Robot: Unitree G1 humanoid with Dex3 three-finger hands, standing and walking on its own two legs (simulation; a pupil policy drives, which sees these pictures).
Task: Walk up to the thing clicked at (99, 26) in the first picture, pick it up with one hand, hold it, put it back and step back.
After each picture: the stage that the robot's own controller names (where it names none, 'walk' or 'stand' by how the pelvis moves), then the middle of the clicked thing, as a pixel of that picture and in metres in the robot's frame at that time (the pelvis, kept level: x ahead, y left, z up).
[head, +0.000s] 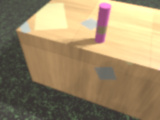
stand; (102, 24) +0.87 -0.13 -0.04
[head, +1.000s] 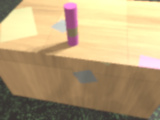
walk; (71, 26) +0.78 +0.10 -0.02
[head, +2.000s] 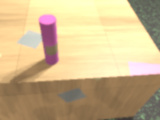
stand; (50, 42) +0.59 +0.15 -0.01
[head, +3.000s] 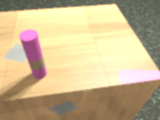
stand; (35, 57) +0.53 +0.21 -0.02
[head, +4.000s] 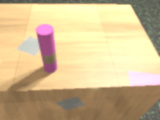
stand; (48, 51) +0.56 +0.16 -0.03
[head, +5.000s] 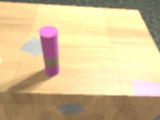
stand; (50, 53) +0.53 +0.15 -0.02
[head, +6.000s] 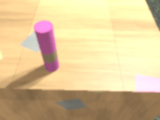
rise first; (48, 49) +0.53 +0.16 -0.02
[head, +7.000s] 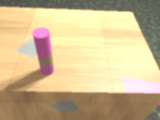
stand; (44, 54) +0.56 +0.18 -0.04
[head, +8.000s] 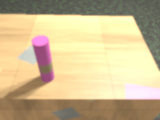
stand; (44, 61) +0.54 +0.18 -0.05
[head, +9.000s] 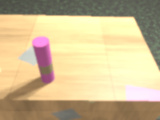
stand; (44, 62) +0.54 +0.18 -0.05
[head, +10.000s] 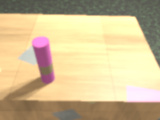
stand; (44, 62) +0.53 +0.18 -0.05
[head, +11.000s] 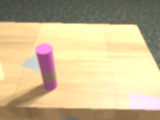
rise first; (47, 69) +0.51 +0.18 -0.04
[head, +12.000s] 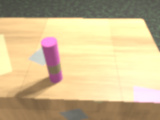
go down; (53, 62) +0.54 +0.17 -0.04
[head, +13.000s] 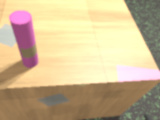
go down; (26, 43) +0.55 +0.17 +0.00
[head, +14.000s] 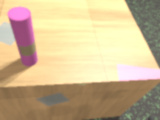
go down; (25, 40) +0.54 +0.17 +0.02
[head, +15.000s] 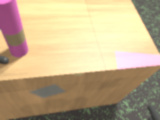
close in; (12, 28) +0.54 +0.18 +0.05
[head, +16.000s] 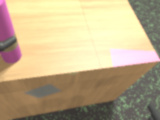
close; (3, 33) +0.52 +0.18 +0.05
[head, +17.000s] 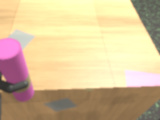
lift; (17, 75) +0.37 +0.20 +0.06
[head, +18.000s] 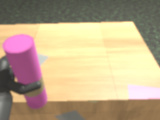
lift; (29, 77) +0.31 +0.16 +0.16
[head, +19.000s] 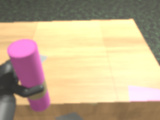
hold; (33, 80) +0.32 +0.15 +0.13
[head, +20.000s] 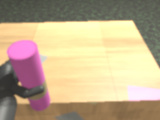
hold; (33, 80) +0.32 +0.15 +0.13
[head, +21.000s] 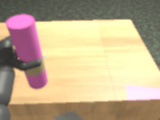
crouch; (31, 57) +0.39 +0.16 +0.16
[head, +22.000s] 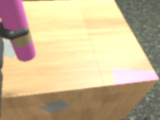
lower; (17, 27) +0.50 +0.16 +0.16
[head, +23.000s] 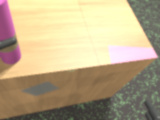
lower; (3, 33) +0.51 +0.17 +0.06
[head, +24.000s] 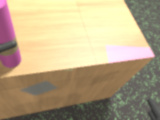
lower; (3, 37) +0.50 +0.17 +0.05
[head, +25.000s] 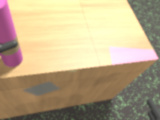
lower; (4, 36) +0.50 +0.17 +0.05
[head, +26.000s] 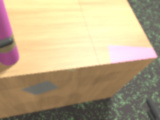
lower; (0, 33) +0.51 +0.18 +0.06
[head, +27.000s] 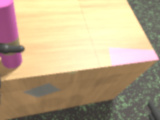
open; (6, 36) +0.51 +0.17 +0.05
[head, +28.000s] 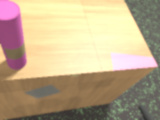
sink last; (12, 41) +0.49 +0.17 +0.04
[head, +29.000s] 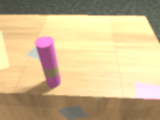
sink last; (49, 64) +0.49 +0.17 +0.01
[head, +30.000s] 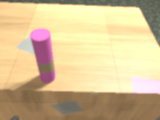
stand; (44, 58) +0.49 +0.17 +0.02
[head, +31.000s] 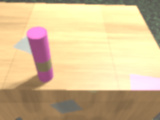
stand; (42, 57) +0.49 +0.17 +0.03
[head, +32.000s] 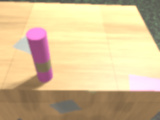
stand; (41, 58) +0.49 +0.17 +0.02
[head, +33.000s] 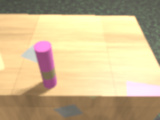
stand; (47, 67) +0.51 +0.17 -0.04
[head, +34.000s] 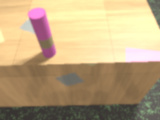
walk; (44, 35) +0.60 +0.19 -0.02
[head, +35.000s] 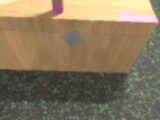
walk; out of the picture +0.91 +0.15 -0.01
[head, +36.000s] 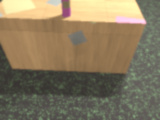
stand; out of the picture +1.14 +0.15 -0.03
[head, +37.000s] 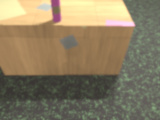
stand; (55, 5) +1.13 +0.19 -0.05
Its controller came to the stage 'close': yes
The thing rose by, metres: 0.20
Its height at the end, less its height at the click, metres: +0.00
